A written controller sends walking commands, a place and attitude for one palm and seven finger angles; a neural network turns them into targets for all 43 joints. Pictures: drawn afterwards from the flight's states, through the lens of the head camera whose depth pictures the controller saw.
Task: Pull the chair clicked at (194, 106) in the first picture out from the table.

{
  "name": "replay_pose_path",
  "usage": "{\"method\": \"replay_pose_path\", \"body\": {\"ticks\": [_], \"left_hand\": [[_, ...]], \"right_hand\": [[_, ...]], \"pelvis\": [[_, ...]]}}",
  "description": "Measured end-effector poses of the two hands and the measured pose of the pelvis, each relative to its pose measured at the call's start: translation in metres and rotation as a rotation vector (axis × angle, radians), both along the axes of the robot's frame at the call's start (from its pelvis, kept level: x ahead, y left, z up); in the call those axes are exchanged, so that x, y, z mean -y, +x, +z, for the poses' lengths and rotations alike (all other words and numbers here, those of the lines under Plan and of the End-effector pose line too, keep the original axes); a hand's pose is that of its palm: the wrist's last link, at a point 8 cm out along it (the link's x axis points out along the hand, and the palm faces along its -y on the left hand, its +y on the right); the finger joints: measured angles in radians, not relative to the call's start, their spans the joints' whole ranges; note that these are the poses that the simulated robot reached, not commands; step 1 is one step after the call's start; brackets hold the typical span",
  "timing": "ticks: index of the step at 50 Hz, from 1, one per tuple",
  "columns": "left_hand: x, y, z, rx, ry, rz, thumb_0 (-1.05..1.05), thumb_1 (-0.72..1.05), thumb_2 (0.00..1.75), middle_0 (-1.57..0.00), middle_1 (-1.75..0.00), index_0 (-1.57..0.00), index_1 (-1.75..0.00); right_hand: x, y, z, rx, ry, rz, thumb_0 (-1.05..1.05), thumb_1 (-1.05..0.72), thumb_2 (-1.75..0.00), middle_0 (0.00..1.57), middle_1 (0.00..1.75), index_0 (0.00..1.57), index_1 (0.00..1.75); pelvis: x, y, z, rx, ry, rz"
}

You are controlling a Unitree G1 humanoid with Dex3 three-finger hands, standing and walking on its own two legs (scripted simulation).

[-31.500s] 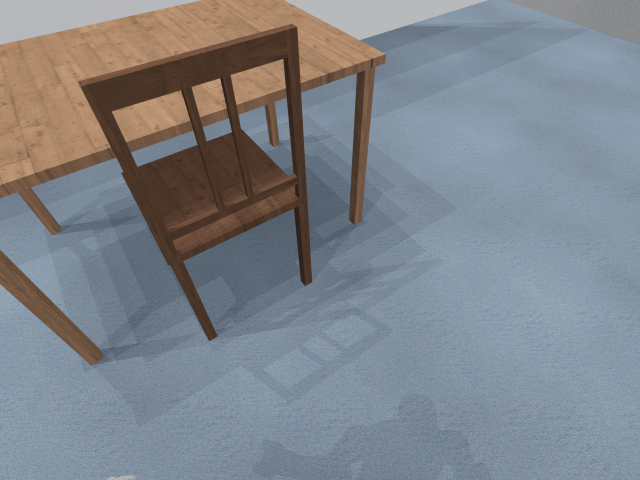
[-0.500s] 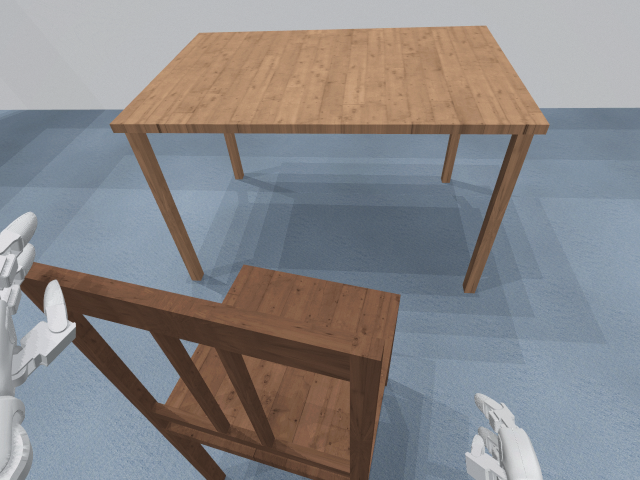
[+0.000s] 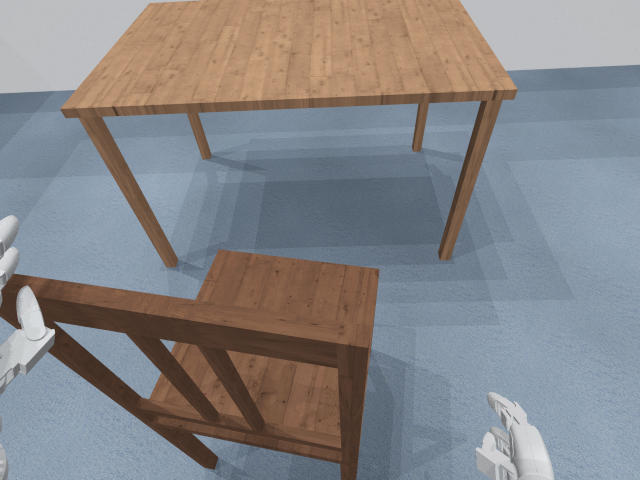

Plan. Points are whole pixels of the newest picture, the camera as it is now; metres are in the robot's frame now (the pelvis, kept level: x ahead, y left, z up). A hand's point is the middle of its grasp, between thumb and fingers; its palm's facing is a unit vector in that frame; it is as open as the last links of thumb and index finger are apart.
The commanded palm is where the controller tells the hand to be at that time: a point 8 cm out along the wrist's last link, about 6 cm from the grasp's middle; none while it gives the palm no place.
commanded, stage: step back with the hand held close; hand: left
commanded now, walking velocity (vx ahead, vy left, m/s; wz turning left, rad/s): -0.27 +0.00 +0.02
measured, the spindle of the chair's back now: (182, 381) +0.25 +0.23 -0.07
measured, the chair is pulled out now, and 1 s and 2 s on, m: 0.62 0.62 0.62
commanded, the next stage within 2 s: stop stepping back and stand still in 1.62 s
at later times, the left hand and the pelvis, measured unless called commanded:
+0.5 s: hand out of the picture +0.13 +0.28 +0.15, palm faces +0.46 -0.75 -0.48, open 7.4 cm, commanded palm +0.07 +0.31 +0.18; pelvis -0.07 +0.01 -0.01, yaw +1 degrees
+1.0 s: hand out of the picture +0.10 +0.28 +0.17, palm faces +0.47 -0.72 -0.52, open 7.4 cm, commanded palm +0.03 +0.31 +0.18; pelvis -0.10 +0.01 -0.02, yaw +2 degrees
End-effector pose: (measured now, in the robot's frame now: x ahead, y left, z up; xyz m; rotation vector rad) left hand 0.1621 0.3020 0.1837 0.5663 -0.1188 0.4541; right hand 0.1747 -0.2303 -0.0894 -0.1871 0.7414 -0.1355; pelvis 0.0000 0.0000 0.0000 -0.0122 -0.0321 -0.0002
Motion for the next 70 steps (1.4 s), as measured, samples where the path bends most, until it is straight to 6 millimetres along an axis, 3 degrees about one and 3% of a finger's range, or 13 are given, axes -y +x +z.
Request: {"method": "replay_pose_path", "body": {"ticks": [7, 22, 32, 54, 61, 70], "left_hand": [[0.003, -0.009, -0.003, -0.063, 0.043, -0.062, 0.02, 0.89, 0.89, -0.18, -0.28, -0.21, -0.30], [-0.005, -0.073, -0.010, 0.006, 0.012, -0.008, 0.02, 0.89, 0.89, -0.21, -0.29, -0.22, -0.30], [-0.012, -0.089, -0.002, 0.091, 0.053, -0.025, 0.02, 0.89, 0.89, -0.21, -0.30, -0.21, -0.30], [-0.008, -0.113, 0.005, 0.162, 0.172, -0.056, 0.02, 0.89, 0.89, -0.22, -0.30, -0.22, -0.30], [0.003, -0.125, 0.006, 0.198, 0.136, -0.068, 0.02, 0.89, 0.89, -0.22, -0.30, -0.22, -0.30], [-0.014, -0.140, 0.008, 0.200, 0.159, -0.079, 0.02, 0.88, 0.89, -0.22, -0.30, -0.22, -0.30]], "right_hand": [[-0.006, -0.018, 0.000, -0.013, 0.013, -0.056, 0.01, -0.90, -0.90, 0.20, 0.30, 0.20, 0.30], [-0.008, -0.067, 0.002, -0.007, -0.038, -0.008, 0.01, -0.90, -0.90, 0.20, 0.30, 0.21, 0.30], [-0.006, -0.097, 0.008, 0.019, -0.070, -0.011, 0.01, -0.90, -0.90, 0.20, 0.30, 0.21, 0.30], [-0.003, -0.113, -0.004, 0.030, -0.071, 0.016, 0.01, -0.90, -0.90, 0.20, 0.30, 0.21, 0.30], [0.000, -0.116, -0.006, 0.007, -0.085, 0.060, 0.01, -0.90, -0.90, 0.20, 0.30, 0.21, 0.30], [-0.006, -0.134, 0.006, 0.054, -0.090, 0.015, 0.01, -0.90, -0.90, 0.20, 0.30, 0.21, 0.30]], "pelvis": [[-0.009, -0.014, 0.000, -0.024, 0.018, -0.007], [-0.007, -0.060, -0.006, -0.021, 0.000, 0.012], [-0.009, -0.078, -0.009, -0.017, -0.014, 0.026], [0.000, -0.100, -0.023, -0.026, -0.015, 0.056], [0.002, -0.110, -0.022, -0.030, -0.008, 0.059], [-0.006, -0.127, -0.019, -0.021, -0.040, 0.058]]}}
